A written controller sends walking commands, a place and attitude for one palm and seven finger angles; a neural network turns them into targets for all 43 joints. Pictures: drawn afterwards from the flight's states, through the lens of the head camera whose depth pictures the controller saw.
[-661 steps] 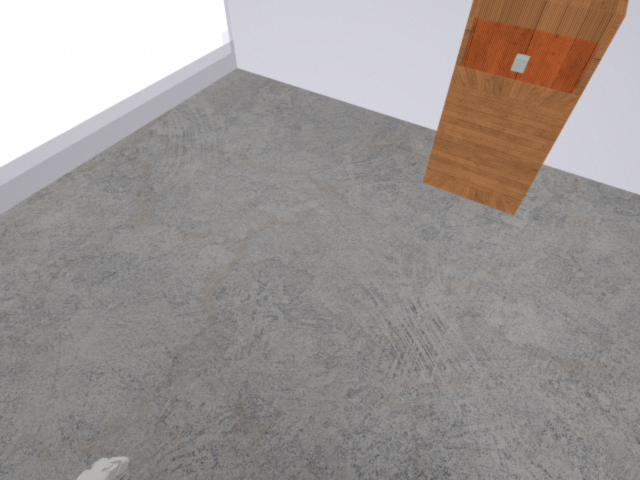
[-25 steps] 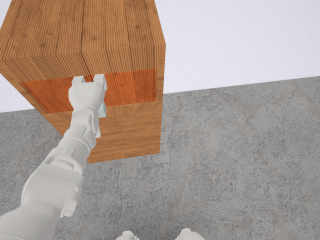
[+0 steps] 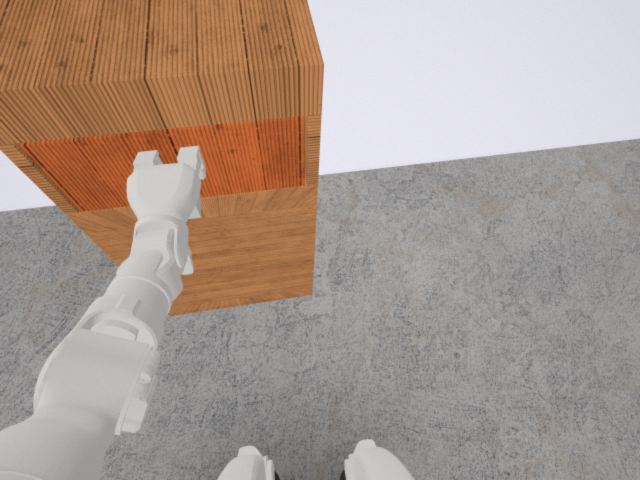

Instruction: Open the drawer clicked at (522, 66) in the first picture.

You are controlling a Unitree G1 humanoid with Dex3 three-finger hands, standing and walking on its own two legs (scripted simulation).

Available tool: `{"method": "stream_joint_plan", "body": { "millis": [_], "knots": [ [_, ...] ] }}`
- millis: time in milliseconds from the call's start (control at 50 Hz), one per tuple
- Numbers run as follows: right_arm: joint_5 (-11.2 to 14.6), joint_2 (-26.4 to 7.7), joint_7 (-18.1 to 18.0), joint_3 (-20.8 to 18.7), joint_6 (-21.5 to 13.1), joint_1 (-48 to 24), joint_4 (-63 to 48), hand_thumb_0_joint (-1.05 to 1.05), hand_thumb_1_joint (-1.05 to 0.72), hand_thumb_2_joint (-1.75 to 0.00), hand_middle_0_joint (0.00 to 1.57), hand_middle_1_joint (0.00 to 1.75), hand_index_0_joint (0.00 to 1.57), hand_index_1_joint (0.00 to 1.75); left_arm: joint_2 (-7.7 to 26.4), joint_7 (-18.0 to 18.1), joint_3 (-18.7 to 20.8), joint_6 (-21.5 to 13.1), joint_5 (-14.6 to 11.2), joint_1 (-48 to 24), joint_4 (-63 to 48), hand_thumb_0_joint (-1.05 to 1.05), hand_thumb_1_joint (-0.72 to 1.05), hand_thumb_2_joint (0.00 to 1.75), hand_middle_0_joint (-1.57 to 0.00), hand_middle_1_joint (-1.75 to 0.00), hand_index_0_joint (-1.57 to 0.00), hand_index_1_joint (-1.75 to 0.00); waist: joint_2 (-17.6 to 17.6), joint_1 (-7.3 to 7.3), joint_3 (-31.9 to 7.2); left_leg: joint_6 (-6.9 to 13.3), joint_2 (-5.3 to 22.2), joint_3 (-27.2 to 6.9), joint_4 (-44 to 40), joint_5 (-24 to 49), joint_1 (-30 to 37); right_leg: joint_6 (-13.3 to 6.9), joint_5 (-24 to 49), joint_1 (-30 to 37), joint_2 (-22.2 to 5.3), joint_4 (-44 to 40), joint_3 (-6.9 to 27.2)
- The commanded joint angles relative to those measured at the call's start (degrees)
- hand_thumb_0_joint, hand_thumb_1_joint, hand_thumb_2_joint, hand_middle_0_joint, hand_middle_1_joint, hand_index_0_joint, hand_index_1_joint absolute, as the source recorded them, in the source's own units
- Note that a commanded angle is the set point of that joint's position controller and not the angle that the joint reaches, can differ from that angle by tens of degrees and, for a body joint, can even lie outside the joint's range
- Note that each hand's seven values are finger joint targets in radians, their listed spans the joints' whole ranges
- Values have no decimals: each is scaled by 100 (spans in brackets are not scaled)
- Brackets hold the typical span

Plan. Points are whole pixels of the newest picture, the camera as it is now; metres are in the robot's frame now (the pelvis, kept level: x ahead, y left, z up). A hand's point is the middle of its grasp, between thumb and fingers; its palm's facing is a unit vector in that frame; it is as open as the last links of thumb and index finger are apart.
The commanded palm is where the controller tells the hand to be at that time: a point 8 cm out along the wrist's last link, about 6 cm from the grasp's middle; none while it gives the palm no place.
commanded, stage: lower the fingers behind the handle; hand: left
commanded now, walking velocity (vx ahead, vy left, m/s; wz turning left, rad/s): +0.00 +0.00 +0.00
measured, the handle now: (183, 189) +0.54 +0.16 -0.05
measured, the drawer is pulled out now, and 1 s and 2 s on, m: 0.00 0.00 0.00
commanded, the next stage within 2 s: close the thumb around the handle in 0.92 s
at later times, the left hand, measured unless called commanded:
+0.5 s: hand (183, 221) +0.49 +0.17 -0.06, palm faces -0.04 -0.04 -1.00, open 13.9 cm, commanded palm +0.47 +0.16 +0.00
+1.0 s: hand (180, 220) +0.49 +0.17 -0.06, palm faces -0.05 -0.04 -1.00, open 14.0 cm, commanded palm +0.48 +0.16 +0.00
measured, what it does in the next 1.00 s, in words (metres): stands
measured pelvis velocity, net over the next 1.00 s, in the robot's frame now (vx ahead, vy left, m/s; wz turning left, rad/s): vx -0.01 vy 0.01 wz -0.02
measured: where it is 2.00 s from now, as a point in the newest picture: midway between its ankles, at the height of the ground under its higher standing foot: outside the picture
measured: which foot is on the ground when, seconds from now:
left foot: down 0.00-1.00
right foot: down 0.00-1.00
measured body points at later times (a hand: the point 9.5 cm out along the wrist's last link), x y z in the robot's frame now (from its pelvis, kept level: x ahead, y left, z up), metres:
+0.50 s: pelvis -0.01 +0.01 -0.03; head +0.13 +0.01 +0.40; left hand +0.49 +0.16 +0.00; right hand -0.03 -0.26 -0.15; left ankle +0.00 +0.11 -0.68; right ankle -0.02 -0.11 -0.68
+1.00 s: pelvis -0.01 +0.01 -0.03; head +0.14 +0.02 +0.40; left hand +0.49 +0.17 +0.00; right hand -0.02 -0.25 -0.15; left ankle +0.00 +0.11 -0.68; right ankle -0.02 -0.11 -0.68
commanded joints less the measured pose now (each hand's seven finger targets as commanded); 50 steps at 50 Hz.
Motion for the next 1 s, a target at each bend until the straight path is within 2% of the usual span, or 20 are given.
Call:
{"method": "stream_joint_plan", "body": {
  "millis": [0, 100, 200, 240, 260, 300, 320, 380, 400, 500, 540, 580, 600, 660, 780, 800, 860, 900, 960, 980],
  "knots": [
    [-1, -864, -58, -287, -92, 891, -215, 0, -90, -90, 20, 30, 20, 30, 1081, 298, 296, -88, 77, -2217, -929, 0, -50, 30, -30, -120, -30, -120, 0, -79, -2546, 144, -172, 1, -145, 2401, 1787, -60, 2630, 1077, 106, -422, 41],
    [1, -888, -33, -273, -113, 876, -207, 0, -90, -90, 20, 30, 20, 30, 1016, 425, 189, 83, 107, -2397, -703, 0, -50, 30, -30, -120, -30, -120, 1, -180, -2451, 142, -173, -21, -76, 2098, 1573, -62, 2243, 800, 114, -354, 8],
    [-1, -917, -32, -245, -125, 899, -208, 0, -90, -90, 20, 30, 20, 30, 1095, 391, 206, 209, 74, -2570, -593, 0, -50, 30, -30, -120, -30, -120, 38, -229, -2601, 148, -158, -66, 23, 2014, 1530, -59, 2071, 631, 118, -257, -10],
    [-10, -919, -41, -239, -141, 911, -226, 0, -90, -90, 20, 30, 20, 30, 1068, 356, 173, 173, 77, -2618, -661, 0, -50, 30, -30, -120, -30, -120, 174, -226, -2681, 143, -143, -88, 69, 2060, 1565, -68, 2042, 535, 125, -192, -18],
    [-14, -918, -44, -247, -146, 917, -211, 0, -90, -90, 20, 30, 20, 30, 1119, 340, 220, 141, 77, -2740, -704, 0, -50, 30, -30, -120, -30, -120, 100, -271, -2663, 143, -120, -129, 92, 2100, 1596, -69, 2028, 470, 125, -163, -39],
    [-14, -932, -54, -230, -168, 940, -220, 0, -90, -90, 20, 30, 20, 30, 1217, 335, 279, 80, 92, -2683, -691, 0, -50, 30, -30, -120, -30, -120, 83, -252, -2695, 155, -115, -138, 158, 2002, 1474, -64, 1931, 393, 128, -104, -33],
    [-23, -926, -61, -236, -187, 940, -224, 0, -90, -90, 20, 30, 20, 30, 1113, 335, 193, 52, 92, -2688, -679, 0, -50, 30, -30, -120, -30, -120, 66, -304, -2706, 167, -123, -123, 208, 1975, 1420, -55, 1937, 356, 130, -92, -25],
    [-29, -956, -67, -221, -211, 976, -203, 0, -90, -90, 20, 30, 20, 30, 1373, 376, 371, -20, 133, -2756, -719, 0, -50, 30, -30, -120, -30, -120, 166, -260, -2733, 150, -106, -178, 285, 1961, 1336, -73, 1818, 194, 127, 39, -45],
    [-42, -944, -63, -231, -229, 985, -205, 0, -90, -90, 20, 30, 20, 30, 1310, 406, 319, -56, 152, -2853, -862, 0, -50, 30, -30, -120, -30, -120, 307, -275, -2904, 147, -92, -185, 333, 2056, 1419, -75, 1868, 144, 133, 92, -49],
    [-52, -970, -15, -232, -197, 997, -147, 0, -90, -90, 20, 30, 20, 30, 1296, 484, 361, 102, 145, -2570, -543, 0, -50, 30, -30, -120, -30, -120, 223, -274, -2851, 123, -79, -203, 448, 2137, 1292, -76, 1884, 15, 140, 187, -95],
    [-45, -977, 6, -234, -186, 1021, -162, 0, -90, -90, 20, 30, 20, 30, 1300, 494, 338, 174, 116, -2744, -712, 0, -50, 30, -30, -120, -30, -120, 390, -258, -2972, 111, -75, -199, 435, 2221, 1407, -78, 1941, 74, 145, 187, -100],
    [-35, -994, 1, -231, -159, 1051, -154, 0, -90, -90, 20, 30, 20, 30, 1392, 457, 400, 259, 74, -2741, -693, 0, -50, 30, -30, -120, -30, -120, 299, -292, -3058, 121, -62, -213, 443, 2325, 1504, -64, 2030, 125, 147, 174, -106],
    [-28, -983, -3, -228, -151, 1035, -173, 0, -90, -90, 20, 30, 20, 30, 1311, 419, 335, 273, 63, -2721, -744, 0, -50, 30, -30, -120, -30, -120, 345, -271, -3106, 113, -64, -219, 432, 2354, 1533, -67, 2049, 141, 148, 167, -106],
    [-11, -972, -19, -224, -149, 1034, -144, 0, -90, -90, 20, 30, 20, 30, 1121, 320, 160, 293, 31, -2850, -682, 0, -50, 30, -30, -120, -30, -120, 319, -367, -2855, 103, -27, -283, 362, 2249, 1636, -69, 1813, -66, 154, 104, -147],
    [-19, -966, -53, -220, -162, 1084, -175, 0, -90, -90, 20, 30, 20, 30, 1136, 223, 189, 111, 39, -2711, -773, 0, -50, 30, -30, -120, -30, -120, 312, -320, -2844, 104, -15, -300, 367, 2335, 1677, -73, 1852, -78, 159, 124, -145],
    [-22, -943, -39, -223, -168, 1062, -196, 0, -90, -90, 20, 30, 20, 30, 980, 221, 112, 78, 27, -2565, -781, 0, -50, 30, -30, -120, -30, -120, 355, -284, -2836, 102, -28, -274, 370, 2335, 1682, -79, 1859, -66, 164, 114, -146],
    [-35, -923, -33, -230, -171, 1054, -170, 0, -90, -90, 20, 30, 20, 30, 947, 271, 112, 37, 50, -2607, -766, 0, -50, 30, -30, -120, -30, -120, 324, -321, -2709, 93, -14, -287, 386, 2379, 1653, -84, 1878, -138, 160, 127, -148],
    [-40, -933, -15, -250, -167, 1062, -180, 0, -90, -90, 20, 30, 20, 30, 1034, 320, 210, 12, 58, -2490, -870, 0, -50, 30, -30, -120, -30, -120, 410, -243, -2887, 84, -17, -267, 409, 2486, 1748, -90, 1981, -56, 162, 145, -141],
    [-54, -928, -2, -241, -140, 1038, -165, 0, -90, -90, 20, 30, 20, 30, 1013, 379, 220, 64, 40, -2495, -790, 0, -50, 30, -30, -120, -30, -120, 232, -287, -2782, 98, -30, -234, 420, 2454, 1591, -77, 2090, 52, 158, 131, -121],
    [-43, -955, -10, -233, -137, 1054, -168, 0, -90, -90, 20, 30, 20, 30, 1187, 408, 315, 71, 60, -2530, -868, 0, -50, 30, -30, -120, -30, -120, 272, -258, -2832, 95, -29, -245, 412, 2446, 1585, -74, 2092, 71, 149, 150, -120]
  ]
}}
